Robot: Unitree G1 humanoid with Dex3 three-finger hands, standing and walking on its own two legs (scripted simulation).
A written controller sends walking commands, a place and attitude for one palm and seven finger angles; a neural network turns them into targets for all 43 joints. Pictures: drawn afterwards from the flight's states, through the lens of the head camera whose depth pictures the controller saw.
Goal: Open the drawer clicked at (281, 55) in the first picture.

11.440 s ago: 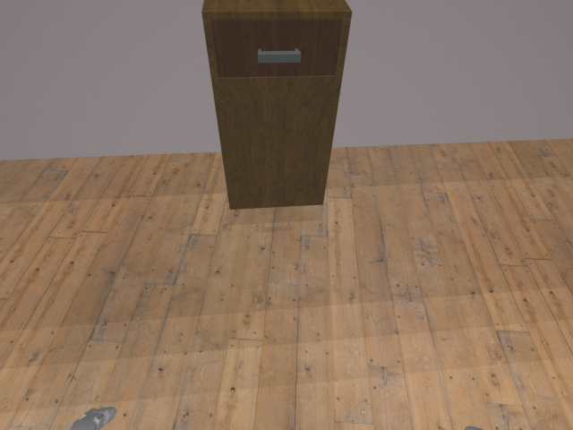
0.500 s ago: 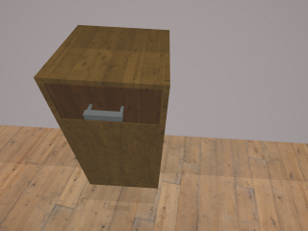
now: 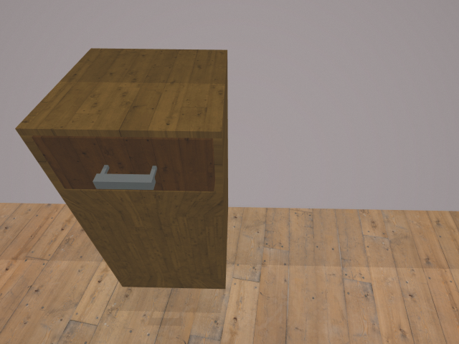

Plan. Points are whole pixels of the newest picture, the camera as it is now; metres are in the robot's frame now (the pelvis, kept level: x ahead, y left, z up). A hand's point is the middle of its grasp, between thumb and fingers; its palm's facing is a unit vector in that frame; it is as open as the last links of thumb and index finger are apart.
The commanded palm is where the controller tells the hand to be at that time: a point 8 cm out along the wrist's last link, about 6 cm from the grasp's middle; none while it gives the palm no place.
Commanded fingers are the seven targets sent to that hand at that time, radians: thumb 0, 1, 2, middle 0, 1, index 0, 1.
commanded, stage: look again from close up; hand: left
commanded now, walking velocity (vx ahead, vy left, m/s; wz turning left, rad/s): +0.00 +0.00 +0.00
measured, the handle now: (127, 175) +0.49 +0.28 -0.01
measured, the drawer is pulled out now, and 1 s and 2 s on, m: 0.00 0.00 0.00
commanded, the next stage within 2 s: shuffle to correct the standing spot in 0.10 s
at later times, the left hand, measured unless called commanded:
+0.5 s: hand out of the picture -0.02 +0.20 -0.17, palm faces +0.08 -0.97 -0.24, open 7.4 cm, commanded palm none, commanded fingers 0.00 0.90 0.90 -0.20 -0.30 -0.20 -0.30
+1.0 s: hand out of the picture -0.01 +0.32 -0.16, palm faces +0.00 -0.98 -0.20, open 7.4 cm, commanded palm none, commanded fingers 0.00 0.90 0.90 -0.20 -0.30 -0.20 -0.30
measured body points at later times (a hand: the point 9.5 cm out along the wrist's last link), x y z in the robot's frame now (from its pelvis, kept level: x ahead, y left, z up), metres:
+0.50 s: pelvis -0.01 +0.02 +0.00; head +0.00 +0.01 +0.45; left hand -0.02 +0.25 -0.15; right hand +0.00 -0.21 -0.16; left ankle -0.03 +0.12 -0.71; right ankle -0.05 -0.06 -0.73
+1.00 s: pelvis -0.04 +0.12 +0.01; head -0.04 +0.14 +0.46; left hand -0.01 +0.37 -0.15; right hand -0.05 -0.11 -0.14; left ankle -0.01 +0.23 -0.73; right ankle -0.06 -0.01 -0.65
